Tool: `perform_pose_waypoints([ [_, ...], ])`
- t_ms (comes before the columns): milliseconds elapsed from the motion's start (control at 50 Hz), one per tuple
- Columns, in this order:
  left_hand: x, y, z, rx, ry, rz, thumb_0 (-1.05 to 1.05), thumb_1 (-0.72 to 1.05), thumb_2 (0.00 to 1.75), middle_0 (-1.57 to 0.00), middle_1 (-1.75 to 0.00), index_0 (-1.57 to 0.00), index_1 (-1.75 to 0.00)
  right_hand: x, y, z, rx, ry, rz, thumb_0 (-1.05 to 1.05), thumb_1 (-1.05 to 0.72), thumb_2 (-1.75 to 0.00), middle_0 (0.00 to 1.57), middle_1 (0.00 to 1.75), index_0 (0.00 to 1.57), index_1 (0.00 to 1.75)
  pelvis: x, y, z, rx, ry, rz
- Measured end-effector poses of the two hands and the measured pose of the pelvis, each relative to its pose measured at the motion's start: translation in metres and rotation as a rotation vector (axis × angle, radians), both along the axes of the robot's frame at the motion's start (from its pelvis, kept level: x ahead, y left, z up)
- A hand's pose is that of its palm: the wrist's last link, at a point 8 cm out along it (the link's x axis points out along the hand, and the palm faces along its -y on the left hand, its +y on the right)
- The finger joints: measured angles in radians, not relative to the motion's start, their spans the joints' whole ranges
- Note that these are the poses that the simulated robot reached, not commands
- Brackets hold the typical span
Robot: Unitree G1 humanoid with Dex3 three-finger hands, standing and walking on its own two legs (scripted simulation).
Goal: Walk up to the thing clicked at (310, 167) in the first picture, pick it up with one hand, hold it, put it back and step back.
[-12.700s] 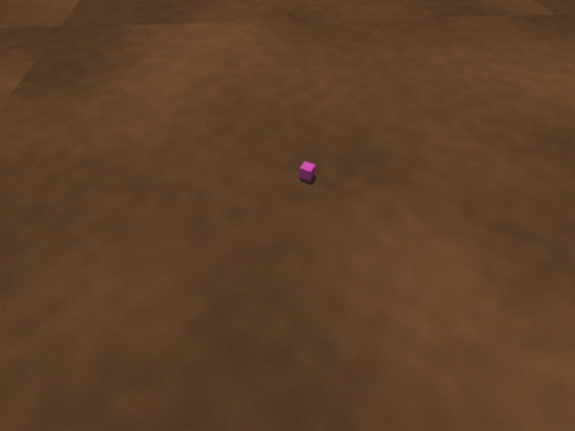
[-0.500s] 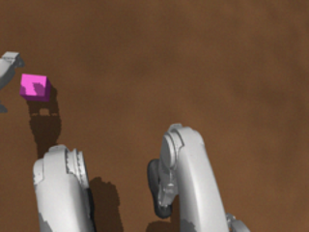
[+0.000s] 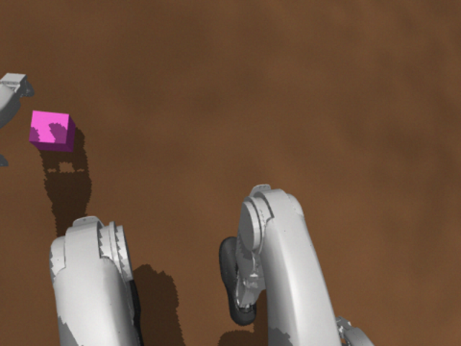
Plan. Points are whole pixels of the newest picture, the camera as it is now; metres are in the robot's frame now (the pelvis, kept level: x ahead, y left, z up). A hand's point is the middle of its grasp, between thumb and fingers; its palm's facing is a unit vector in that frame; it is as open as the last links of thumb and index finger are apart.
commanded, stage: rise first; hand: left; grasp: from above
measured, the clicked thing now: (54, 132) +0.52 +0.26 -0.30
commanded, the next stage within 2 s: approach in 0.10 s
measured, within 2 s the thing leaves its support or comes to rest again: neither
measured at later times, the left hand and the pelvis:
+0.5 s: hand (22, 111) +0.51 +0.27 -0.15, palm faces -0.43 +0.03 -0.90, open 13.9 cm; pelvis +0.00 +0.00 +0.00, yaw +0 degrees
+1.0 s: hand (16, 114) +0.50 +0.27 -0.16, palm faces -0.46 +0.01 -0.89, open 14.1 cm; pelvis +0.00 +0.00 +0.00, yaw +0 degrees
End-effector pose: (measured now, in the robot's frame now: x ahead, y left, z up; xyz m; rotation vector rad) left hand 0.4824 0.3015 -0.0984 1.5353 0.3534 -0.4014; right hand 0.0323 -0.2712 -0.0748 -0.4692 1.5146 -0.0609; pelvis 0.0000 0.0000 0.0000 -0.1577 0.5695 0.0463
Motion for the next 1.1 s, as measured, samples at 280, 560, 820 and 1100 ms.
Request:
perform_pose_waypoints([
  [280, 0.001, -0.001, 0.005, 0.007, -0.009, -0.011, 0.00, -0.44, 0.95, -0.21, -0.84, -0.19, -0.87, -0.001, 0.001, 0.000, 0.003, -0.007, -0.001, 0.00, -0.92, -0.90, 0.21, 0.30, 0.20, 0.30, -0.001, 0.000, 0.001, -0.001, 0.003, 0.001],
  [560, 0.039, -0.050, 0.007, -0.014, -0.045, -0.072, 0.00, -0.51, 1.01, -0.13, -0.97, -0.12, -0.98, -0.012, 0.002, 0.008, -0.021, -0.007, -0.021, 0.00, -0.92, -0.89, 0.21, 0.30, 0.20, 0.30, -0.001, 0.000, 0.000, -0.002, 0.013, -0.004],
  [820, 0.034, -0.048, -0.011, 0.031, 0.000, 0.012, 0.00, -0.54, 1.04, -0.10, -0.99, -0.09, -1.00, -0.041, 0.012, 0.004, 0.030, 0.035, -0.089, 0.00, -0.92, -0.89, 0.21, 0.30, 0.20, 0.30, 0.000, -0.002, -0.001, 0.005, 0.015, -0.013],
  [1100, 0.033, -0.029, 0.008, -0.001, -0.012, -0.022, 0.00, -0.55, 1.06, -0.10, -1.01, -0.09, -1.02, -0.013, 0.000, 0.011, -0.020, 0.010, -0.011, 0.00, -0.92, -0.89, 0.21, 0.30, 0.20, 0.30, -0.001, 0.000, 0.002, -0.010, 0.009, -0.006],
])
